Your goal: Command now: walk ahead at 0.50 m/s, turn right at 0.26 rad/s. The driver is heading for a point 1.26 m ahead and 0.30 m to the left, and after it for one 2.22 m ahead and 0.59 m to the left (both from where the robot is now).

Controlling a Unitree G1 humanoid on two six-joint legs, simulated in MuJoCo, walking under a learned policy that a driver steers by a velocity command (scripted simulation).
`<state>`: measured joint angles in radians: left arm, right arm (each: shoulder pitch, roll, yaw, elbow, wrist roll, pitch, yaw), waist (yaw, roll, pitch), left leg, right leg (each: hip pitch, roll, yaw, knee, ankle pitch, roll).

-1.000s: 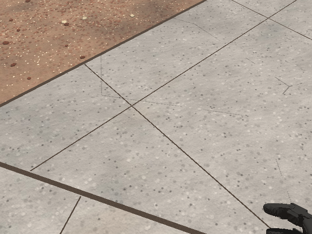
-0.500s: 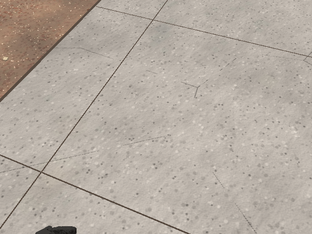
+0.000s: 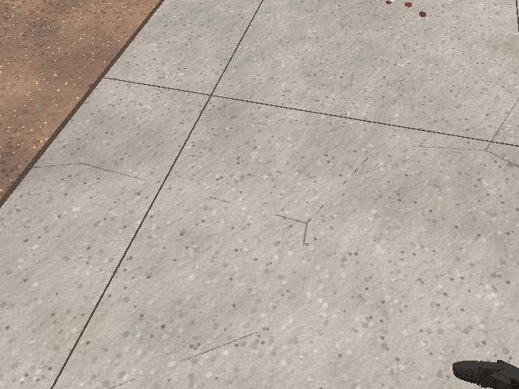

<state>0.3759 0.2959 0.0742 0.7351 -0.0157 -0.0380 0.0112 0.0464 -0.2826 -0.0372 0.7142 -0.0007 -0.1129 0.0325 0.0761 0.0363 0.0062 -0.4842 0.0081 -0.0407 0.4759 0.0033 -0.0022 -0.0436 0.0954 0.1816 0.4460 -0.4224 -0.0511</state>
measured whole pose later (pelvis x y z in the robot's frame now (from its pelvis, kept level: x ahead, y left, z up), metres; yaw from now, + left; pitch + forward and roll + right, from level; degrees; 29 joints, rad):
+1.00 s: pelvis +0.53 +0.02 +0.00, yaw +16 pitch +1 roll -3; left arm 0.32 0.29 0.09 0.85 -0.02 -0.06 0.01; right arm 0.08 -0.27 -0.05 0.69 0.02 -0.02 0.05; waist 0.07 0.03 0.04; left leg -0.60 0.08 0.03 0.65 -0.09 0.06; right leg 0.10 -0.02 -0.27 0.26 -0.37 0.04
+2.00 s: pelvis +1.03 +0.27 +0.01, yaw +34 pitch +2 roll -2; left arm 0.41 0.28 0.05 0.89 -0.03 -0.06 -0.01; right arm 0.02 -0.25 -0.03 0.64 0.01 -0.08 0.03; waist 0.12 0.03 0.03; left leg -0.54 0.05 -0.04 0.51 -0.02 0.01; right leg 0.03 0.03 0.01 0.27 -0.33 -0.01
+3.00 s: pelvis +1.18 +0.39 +0.01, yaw +1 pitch +1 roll +0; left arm 0.14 0.33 0.08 0.63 -0.01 0.05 0.03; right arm 0.15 -0.29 -0.07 0.79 -0.03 -0.01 0.00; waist 0.00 -0.04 0.03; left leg -0.28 -0.02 -0.04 0.51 -0.25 0.01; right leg -0.45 0.12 0.18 0.79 -0.44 0.00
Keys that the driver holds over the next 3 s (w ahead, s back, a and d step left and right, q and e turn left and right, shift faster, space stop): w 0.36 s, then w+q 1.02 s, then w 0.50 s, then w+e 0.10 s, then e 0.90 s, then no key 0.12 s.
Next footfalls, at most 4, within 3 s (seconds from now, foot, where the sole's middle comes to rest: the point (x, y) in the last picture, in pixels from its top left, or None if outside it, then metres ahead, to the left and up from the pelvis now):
0.52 right None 0.45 -0.13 -0.77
1.04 left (235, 310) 0.69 0.17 -0.77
1.54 right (263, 212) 1.03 0.12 -0.77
2.04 left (156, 186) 1.12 0.48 -0.77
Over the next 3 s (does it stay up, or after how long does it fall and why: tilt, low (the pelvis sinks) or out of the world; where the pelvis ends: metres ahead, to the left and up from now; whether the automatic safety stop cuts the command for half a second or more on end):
stays up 1.18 0.39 0.01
